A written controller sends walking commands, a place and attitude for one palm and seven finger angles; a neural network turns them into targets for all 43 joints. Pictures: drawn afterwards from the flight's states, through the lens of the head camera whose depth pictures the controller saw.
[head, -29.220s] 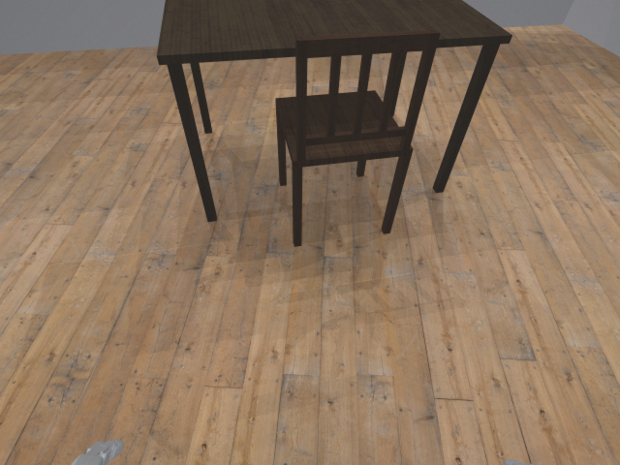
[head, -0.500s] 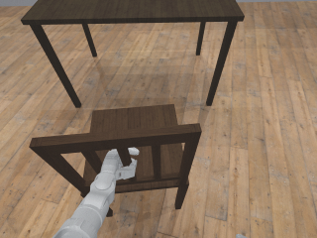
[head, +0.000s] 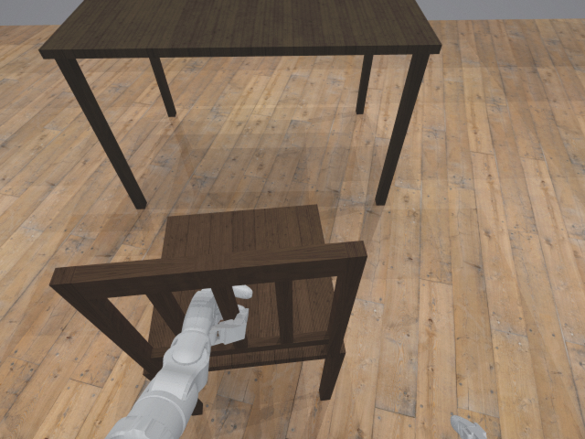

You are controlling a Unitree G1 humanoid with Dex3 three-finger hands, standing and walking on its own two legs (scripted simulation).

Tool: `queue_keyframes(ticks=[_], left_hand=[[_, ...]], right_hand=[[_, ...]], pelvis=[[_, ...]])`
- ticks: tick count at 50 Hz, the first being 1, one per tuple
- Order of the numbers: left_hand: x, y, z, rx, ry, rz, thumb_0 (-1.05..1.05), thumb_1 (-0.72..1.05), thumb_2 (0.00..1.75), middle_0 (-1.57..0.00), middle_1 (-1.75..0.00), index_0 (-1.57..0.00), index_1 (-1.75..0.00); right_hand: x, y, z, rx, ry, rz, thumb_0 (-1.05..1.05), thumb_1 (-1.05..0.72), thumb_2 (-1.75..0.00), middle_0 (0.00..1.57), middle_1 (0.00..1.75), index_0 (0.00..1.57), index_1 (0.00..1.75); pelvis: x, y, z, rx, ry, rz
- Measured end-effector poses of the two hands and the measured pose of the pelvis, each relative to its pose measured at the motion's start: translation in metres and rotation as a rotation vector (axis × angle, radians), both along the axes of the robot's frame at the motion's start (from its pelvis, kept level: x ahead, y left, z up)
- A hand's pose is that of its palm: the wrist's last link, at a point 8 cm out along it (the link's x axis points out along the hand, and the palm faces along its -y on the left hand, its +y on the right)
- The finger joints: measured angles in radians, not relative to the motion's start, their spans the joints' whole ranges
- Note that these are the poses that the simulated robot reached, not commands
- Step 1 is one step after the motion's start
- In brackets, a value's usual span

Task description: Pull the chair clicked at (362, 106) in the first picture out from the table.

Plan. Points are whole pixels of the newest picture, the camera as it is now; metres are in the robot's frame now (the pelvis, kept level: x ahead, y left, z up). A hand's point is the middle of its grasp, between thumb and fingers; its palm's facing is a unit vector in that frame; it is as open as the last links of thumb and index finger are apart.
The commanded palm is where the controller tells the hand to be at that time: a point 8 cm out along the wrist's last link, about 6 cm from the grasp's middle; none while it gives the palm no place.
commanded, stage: open the thumb and straighten the fingers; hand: left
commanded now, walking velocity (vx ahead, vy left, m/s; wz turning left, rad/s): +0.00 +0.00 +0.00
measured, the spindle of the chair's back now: (232, 317) +0.32 +0.12 -0.10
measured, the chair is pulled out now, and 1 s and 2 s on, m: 0.62 0.62 0.62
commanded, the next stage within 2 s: draw the fingers out of the gap in 0.80 s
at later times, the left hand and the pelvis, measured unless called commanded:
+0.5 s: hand (230, 317) +0.31 +0.11 -0.07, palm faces -0.06 -0.99 -0.12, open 13.1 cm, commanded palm +0.28 +0.17 -0.05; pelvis -0.01 +0.01 -0.02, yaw +1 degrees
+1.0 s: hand (230, 320) +0.30 +0.11 -0.07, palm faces -0.05 -0.99 -0.11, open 17.4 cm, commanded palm +0.27 +0.17 -0.06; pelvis -0.01 +0.01 -0.03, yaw +2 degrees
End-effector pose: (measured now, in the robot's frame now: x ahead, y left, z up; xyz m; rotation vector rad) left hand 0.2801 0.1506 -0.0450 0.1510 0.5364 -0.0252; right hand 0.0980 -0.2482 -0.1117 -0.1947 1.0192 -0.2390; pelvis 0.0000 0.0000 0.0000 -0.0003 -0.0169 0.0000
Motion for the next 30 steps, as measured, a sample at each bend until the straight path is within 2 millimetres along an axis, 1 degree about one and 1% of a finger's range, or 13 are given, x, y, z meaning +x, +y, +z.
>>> queue_keyframes(ticks=[4,6,10,14,18,21,23,26,30], left_hand=[[0.0,0.0,0.0,-0.001,0.0,-0.001,0.07,0.64,0.79,-0.22,-1.17,-0.5,-1.45],[0.0,0.001,-0.001,-0.012,-0.003,0.006,0.07,0.63,0.79,-0.23,-1.19,-0.5,-1.45],[0.003,0.006,-0.005,-0.047,-0.028,0.025,0.06,0.55,0.75,-0.29,-1.25,-0.5,-1.45],[0.006,0.011,-0.004,-0.028,-0.058,-0.001,0.04,0.34,0.64,-0.35,-1.31,-0.5,-1.45],[0.01,0.016,-0.005,-0.014,-0.041,-0.009,0.02,0.02,0.48,-0.38,-1.31,-0.49,-1.41],[0.012,0.016,-0.007,-0.02,-0.023,-0.006,0.01,-0.19,0.37,-0.39,-1.25,-0.45,-1.31],[0.013,0.016,-0.009,-0.022,-0.015,0.0,0.01,-0.29,0.32,-0.37,-1.17,-0.42,-1.22],[0.013,0.016,-0.009,-0.023,-0.017,0.006,0.0,-0.4,0.27,-0.34,-1.03,-0.37,-1.06],[0.013,0.017,-0.01,-0.023,-0.023,0.005,-0.01,-0.48,0.23,-0.26,-0.79,-0.28,-0.81]], right_hand=[[0.0,0.006,-0.002,0.012,0.005,0.0,0.01,-0.91,-0.9,0.2,0.3,0.2,0.3],[-0.001,0.007,-0.002,0.034,-0.003,-0.006,0.01,-0.91,-0.9,0.2,0.3,0.2,0.3],[-0.006,0.003,0.0,0.045,-0.014,0.011,0.01,-0.9,-0.9,0.2,0.3,0.2,0.3],[-0.014,-0.003,-0.001,0.029,-0.015,0.025,0.01,-0.9,-0.9,0.2,0.3,0.2,0.3],[-0.021,-0.007,-0.008,0.021,0.0,0.024,0.01,-0.9,-0.9,0.2,0.3,0.2,0.3],[-0.026,-0.007,-0.014,0.023,0.008,0.019,0.01,-0.91,-0.9,0.2,0.3,0.2,0.3],[-0.028,-0.005,-0.017,0.027,0.009,0.017,0.01,-0.91,-0.9,0.2,0.3,0.2,0.3],[-0.028,0.0,-0.02,0.035,0.005,0.016,0.01,-0.91,-0.9,0.2,0.3,0.2,0.3],[-0.026,0.005,-0.023,0.044,-0.003,0.024,0.01,-0.91,-0.9,0.2,0.3,0.2,0.3]], pelvis=[[0.0,0.001,0.0,0.001,-0.001,-0.002],[0.0,0.001,-0.001,0.003,0.026,0.009],[-0.003,0.0,-0.005,0.005,0.073,0.019],[-0.006,0.002,-0.01,0.003,0.108,0.02],[-0.008,0.007,-0.014,0.002,0.134,0.021],[-0.008,0.01,-0.017,0.004,0.148,0.02],[-0.008,0.011,-0.019,0.006,0.155,0.019],[-0.008,0.012,-0.021,0.008,0.163,0.016],[-0.007,0.012,-0.024,0.007,0.168,0.018]])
